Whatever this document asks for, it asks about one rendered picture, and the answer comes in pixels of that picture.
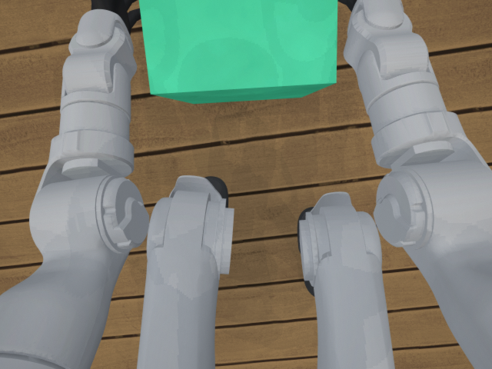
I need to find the robot right foot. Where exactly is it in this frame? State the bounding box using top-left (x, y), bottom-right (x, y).
top-left (298, 207), bottom-right (314, 296)

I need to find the carton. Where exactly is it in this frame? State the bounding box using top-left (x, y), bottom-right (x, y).
top-left (139, 0), bottom-right (337, 104)

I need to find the left robot forearm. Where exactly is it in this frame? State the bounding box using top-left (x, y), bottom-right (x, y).
top-left (29, 9), bottom-right (137, 246)

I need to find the robot left upper arm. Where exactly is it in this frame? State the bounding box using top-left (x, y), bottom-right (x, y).
top-left (0, 175), bottom-right (149, 369)

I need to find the left robot hand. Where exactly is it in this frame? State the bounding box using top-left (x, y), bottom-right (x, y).
top-left (91, 0), bottom-right (141, 34)

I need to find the robot right shin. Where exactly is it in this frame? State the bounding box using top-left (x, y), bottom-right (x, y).
top-left (310, 191), bottom-right (382, 287)

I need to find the robot right upper arm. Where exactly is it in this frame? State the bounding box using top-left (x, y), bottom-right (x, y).
top-left (374, 160), bottom-right (492, 369)

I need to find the right robot forearm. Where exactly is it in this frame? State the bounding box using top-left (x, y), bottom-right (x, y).
top-left (344, 0), bottom-right (492, 172)

